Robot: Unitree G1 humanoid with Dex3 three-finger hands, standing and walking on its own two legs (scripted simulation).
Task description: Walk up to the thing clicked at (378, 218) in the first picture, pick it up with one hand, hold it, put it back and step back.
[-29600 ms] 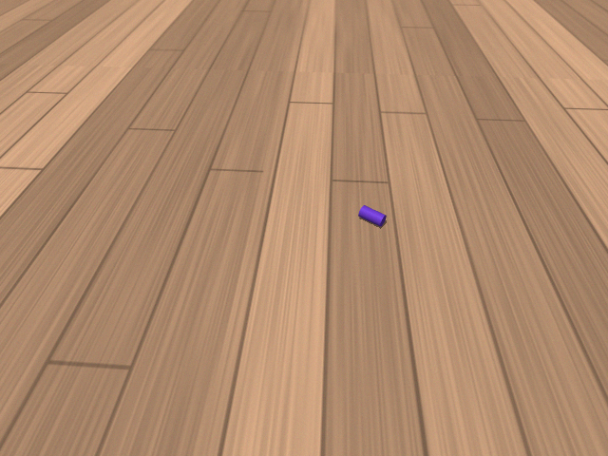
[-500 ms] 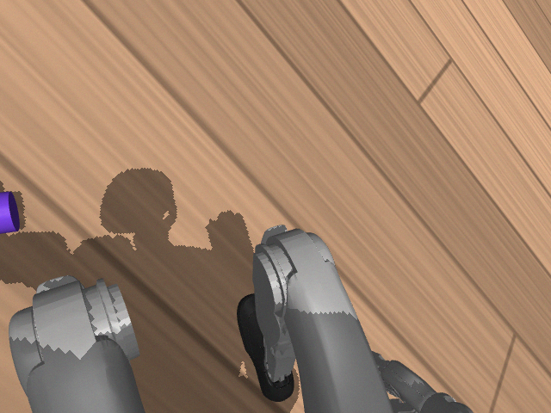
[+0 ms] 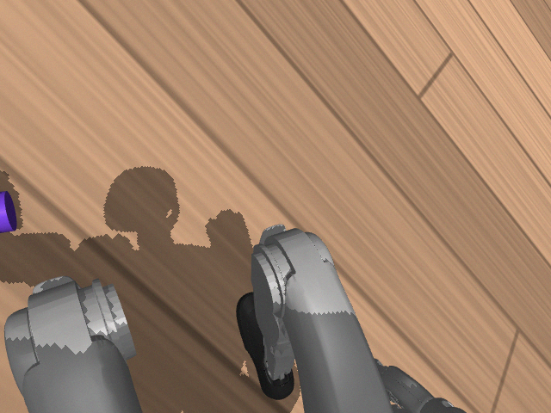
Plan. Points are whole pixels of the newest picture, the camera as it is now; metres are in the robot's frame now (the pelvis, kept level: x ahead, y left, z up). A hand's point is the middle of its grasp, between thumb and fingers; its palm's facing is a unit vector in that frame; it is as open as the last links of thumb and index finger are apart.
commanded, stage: close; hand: left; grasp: from above
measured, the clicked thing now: out of the picture +0.42 +0.32 -0.26
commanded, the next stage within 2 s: none
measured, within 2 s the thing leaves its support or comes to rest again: neither
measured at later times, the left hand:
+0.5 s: hand out of the picture +0.39 +0.34 -0.24, palm faces -0.47 -0.16 -0.87, open 10.1 cm
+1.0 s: hand out of the picture +0.40 +0.32 -0.25, palm faces -0.40 -0.12 -0.91, open 10.6 cm
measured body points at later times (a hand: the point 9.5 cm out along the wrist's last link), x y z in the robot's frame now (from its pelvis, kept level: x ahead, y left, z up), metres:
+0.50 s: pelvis +0.00 +0.00 +0.00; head +0.24 +0.14 +0.35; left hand +0.41 +0.34 -0.19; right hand +0.09 -0.26 -0.07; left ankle +0.06 +0.13 -0.26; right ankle +0.12 -0.13 -0.26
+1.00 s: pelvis +0.00 +0.00 +0.00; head +0.25 +0.14 +0.35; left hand +0.42 +0.33 -0.20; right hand +0.09 -0.26 -0.05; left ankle +0.06 +0.13 -0.26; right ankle +0.12 -0.13 -0.26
